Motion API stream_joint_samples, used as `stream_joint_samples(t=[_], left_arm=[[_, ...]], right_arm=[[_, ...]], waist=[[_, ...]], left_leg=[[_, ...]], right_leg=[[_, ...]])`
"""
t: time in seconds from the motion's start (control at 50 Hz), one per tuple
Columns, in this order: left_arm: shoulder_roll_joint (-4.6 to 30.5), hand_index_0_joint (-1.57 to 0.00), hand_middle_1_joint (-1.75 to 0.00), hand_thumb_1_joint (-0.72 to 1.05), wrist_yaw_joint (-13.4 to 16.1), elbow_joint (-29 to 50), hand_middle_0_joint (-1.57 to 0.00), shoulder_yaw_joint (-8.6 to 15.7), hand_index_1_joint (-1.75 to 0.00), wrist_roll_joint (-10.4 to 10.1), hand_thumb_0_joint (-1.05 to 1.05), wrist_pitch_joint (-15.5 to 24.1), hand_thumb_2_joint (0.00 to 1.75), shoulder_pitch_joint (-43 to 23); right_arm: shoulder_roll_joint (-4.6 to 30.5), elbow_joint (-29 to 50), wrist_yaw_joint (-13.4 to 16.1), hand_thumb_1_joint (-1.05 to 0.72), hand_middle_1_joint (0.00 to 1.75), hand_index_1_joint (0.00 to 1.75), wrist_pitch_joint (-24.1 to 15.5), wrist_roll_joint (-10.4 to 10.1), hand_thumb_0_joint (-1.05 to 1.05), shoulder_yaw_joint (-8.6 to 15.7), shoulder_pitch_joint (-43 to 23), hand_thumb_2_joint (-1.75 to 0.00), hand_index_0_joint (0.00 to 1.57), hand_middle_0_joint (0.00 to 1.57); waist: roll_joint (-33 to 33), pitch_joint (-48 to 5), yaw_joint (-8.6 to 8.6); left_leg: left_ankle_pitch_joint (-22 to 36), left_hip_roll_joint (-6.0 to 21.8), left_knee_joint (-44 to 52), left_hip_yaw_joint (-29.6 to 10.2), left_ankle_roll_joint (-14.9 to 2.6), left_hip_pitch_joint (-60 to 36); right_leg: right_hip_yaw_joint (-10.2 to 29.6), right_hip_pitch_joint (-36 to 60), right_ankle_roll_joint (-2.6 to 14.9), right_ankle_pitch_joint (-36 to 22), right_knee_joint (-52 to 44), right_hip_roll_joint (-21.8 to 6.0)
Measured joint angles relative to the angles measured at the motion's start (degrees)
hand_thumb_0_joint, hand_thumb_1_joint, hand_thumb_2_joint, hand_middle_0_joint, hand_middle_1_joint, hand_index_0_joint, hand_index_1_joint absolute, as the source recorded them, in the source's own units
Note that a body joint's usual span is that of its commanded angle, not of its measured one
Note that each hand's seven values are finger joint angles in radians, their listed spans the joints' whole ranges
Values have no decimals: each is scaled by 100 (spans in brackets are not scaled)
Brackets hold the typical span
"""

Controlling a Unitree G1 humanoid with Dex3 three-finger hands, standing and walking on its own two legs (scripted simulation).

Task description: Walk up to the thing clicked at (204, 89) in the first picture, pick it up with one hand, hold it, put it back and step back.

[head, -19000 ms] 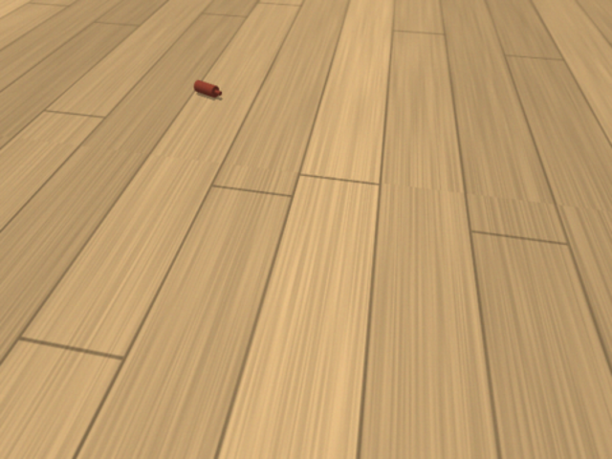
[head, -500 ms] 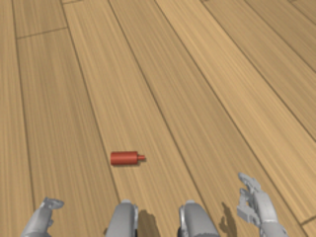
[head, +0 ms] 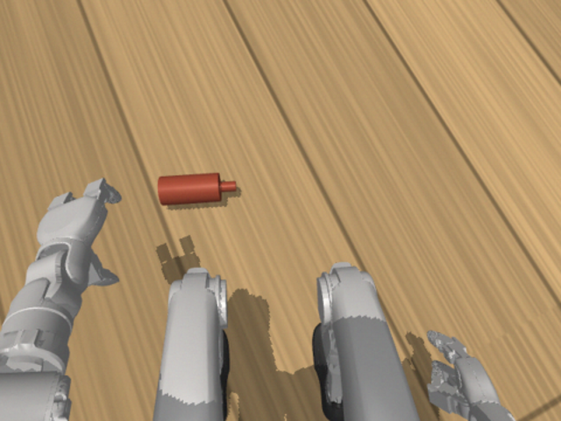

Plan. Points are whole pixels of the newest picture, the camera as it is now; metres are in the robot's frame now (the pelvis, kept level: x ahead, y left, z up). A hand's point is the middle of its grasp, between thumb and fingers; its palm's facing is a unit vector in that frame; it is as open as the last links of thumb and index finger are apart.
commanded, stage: rise first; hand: left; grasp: from above
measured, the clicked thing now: (199, 188) +0.55 +0.18 -0.41
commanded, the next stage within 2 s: none
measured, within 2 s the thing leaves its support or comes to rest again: neither
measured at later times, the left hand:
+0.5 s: hand (131, 212) +0.44 +0.27 -0.23, palm faces -0.47 -0.02 -0.88, open 14.2 cm
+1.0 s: hand (149, 198) +0.48 +0.25 -0.27, palm faces -0.46 -0.03 -0.89, open 14.0 cm
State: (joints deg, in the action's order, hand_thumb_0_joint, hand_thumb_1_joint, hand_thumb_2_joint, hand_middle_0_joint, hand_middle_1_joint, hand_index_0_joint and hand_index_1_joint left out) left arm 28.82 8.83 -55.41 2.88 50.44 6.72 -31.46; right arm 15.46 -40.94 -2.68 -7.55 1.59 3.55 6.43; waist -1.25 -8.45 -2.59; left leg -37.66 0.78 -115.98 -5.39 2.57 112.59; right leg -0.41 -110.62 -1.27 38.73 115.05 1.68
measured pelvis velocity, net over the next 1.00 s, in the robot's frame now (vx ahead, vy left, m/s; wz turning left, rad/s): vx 0.00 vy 0.01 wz -0.07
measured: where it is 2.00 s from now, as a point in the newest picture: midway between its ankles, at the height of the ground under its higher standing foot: (273, 391)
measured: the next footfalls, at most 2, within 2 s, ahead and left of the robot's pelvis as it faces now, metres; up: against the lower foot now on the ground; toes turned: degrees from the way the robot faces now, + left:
none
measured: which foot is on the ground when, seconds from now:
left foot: down 0.00-1.00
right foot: down 0.00-1.00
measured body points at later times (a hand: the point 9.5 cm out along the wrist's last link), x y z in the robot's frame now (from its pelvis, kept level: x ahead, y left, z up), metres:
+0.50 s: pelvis -0.01 +0.02 -0.08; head +0.21 +0.06 +0.32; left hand +0.46 +0.27 -0.18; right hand +0.05 -0.26 -0.19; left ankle +0.08 +0.14 -0.41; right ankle +0.08 -0.12 -0.41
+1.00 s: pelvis +0.00 +0.01 -0.10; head +0.25 +0.05 +0.27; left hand +0.50 +0.25 -0.22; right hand +0.04 -0.26 -0.22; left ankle +0.08 +0.14 -0.41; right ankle +0.09 -0.12 -0.41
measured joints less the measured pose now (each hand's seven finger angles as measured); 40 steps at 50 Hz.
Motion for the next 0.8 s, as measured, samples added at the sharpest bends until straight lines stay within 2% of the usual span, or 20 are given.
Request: stream_joint_samples(t=[0.08,0.18,0.28,0.38,0.54,0.8], left_arm=[[153,-12,-101,-50,191,-428,-12,-29,-101,500,0,266,100,-419],[292,-10,-102,-51,557,-896,-10,-39,-102,1059,0,394,102,-838],[397,-8,-101,-53,823,-1264,-8,-62,-101,1431,0,344,104,-1175],[459,-7,-100,-54,999,-1678,-8,-175,-100,1718,0,298,105,-1484],[619,-7,-99,-54,1139,-2221,-8,-225,-98,2045,0,382,105,-1923],[766,-8,-101,-52,1382,-2692,-7,-98,-100,2112,0,318,101,-2383]], right_arm=[[-16,-116,-24,-89,30,30,116,53,1,-29,153,-89,21,21],[-11,-200,-62,-89,30,30,295,131,1,-70,257,-89,21,21],[-39,-246,-108,-89,30,30,411,216,1,-121,284,-89,21,21],[-90,-289,-154,-89,30,30,479,296,1,-179,272,-89,21,21],[-131,-251,-243,-90,30,30,504,415,1,-327,185,-89,21,21],[-157,-227,-352,-91,30,30,516,562,1,-473,133,-89,21,21]], waist=[[26,55,-129],[45,115,-333],[71,169,-506],[83,131,-626],[89,170,-784],[138,326,-919]], left_leg=[[15,-21,-407,-67,3,399],[38,-64,-795,-120,-22,792],[48,-101,-1035,-141,-58,1049],[24,-118,-1207,-141,-100,1233],[-16,-138,-1462,-155,-127,1503],[-122,-119,-1774,-229,-70,1797]], right_leg=[[-38,-361,-29,-27,355,19],[-66,-688,-75,-40,679,19],[-73,-884,-103,-30,872,10],[-68,-1031,-116,4,1016,9],[-70,-1264,-118,58,1243,14],[-107,-1591,-175,115,1542,65]])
